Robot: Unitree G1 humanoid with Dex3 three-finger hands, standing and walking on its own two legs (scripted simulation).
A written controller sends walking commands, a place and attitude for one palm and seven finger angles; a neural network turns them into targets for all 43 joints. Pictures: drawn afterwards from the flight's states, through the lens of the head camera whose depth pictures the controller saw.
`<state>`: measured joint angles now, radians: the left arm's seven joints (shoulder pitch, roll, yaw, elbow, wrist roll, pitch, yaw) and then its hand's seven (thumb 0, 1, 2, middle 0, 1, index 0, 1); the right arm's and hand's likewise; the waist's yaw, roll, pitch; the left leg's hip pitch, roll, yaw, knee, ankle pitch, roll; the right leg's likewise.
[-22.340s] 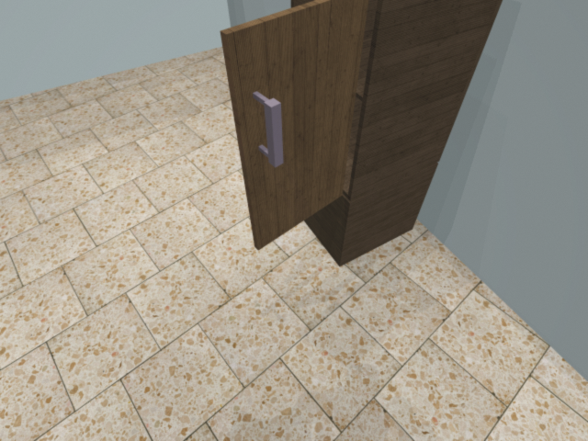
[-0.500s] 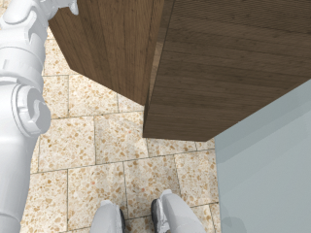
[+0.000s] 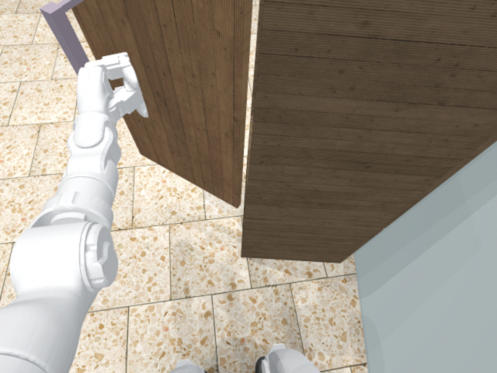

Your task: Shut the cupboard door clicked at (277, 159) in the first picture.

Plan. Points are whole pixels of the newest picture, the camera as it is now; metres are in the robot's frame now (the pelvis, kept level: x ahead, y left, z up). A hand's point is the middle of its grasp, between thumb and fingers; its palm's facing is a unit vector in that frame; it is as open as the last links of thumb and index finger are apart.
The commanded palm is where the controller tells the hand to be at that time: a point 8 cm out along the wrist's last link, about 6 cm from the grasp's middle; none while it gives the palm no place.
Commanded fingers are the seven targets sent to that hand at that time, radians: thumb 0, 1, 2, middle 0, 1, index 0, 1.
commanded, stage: pull the fist back off the door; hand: left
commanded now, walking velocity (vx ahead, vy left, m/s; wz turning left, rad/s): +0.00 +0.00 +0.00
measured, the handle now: (82, 42) +0.67 +0.20 +0.10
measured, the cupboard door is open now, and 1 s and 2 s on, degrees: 63 63 63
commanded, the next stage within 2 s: draw the hand back to the body in 0.28 s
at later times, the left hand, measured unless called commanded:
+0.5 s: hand (140, 116) +0.48 +0.09 +0.11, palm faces -0.02 -1.00 -0.01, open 3.1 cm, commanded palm +0.43 +0.16 +0.12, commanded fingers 0.00 0.90 0.90 -1.30 -1.50 -1.30 -1.50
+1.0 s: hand (49, 209) +0.33 +0.17 +0.15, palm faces +0.08 -0.99 -0.15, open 3.1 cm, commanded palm +0.29 +0.23 +0.16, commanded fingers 0.00 0.90 0.90 -1.00 -1.17 -1.00 -1.17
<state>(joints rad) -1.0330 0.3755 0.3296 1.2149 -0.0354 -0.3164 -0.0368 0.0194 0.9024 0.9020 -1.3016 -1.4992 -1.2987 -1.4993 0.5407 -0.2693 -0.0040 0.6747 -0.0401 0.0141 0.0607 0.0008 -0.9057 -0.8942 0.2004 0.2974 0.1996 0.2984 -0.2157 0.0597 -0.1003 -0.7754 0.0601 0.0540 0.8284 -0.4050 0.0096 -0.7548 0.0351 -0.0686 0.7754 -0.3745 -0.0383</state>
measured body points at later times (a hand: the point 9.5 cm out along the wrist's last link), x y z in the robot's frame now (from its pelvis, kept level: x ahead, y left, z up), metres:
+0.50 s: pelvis -0.01 +0.00 +0.00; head +0.07 -0.01 +0.44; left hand +0.47 +0.15 +0.11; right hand +0.03 -0.25 -0.13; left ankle -0.02 +0.11 -0.70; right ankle -0.01 -0.10 -0.70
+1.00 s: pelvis -0.01 +0.00 +0.03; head -0.02 -0.03 +0.48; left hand +0.32 +0.23 +0.16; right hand +0.15 -0.25 -0.06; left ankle -0.02 +0.11 -0.70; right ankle -0.01 -0.10 -0.70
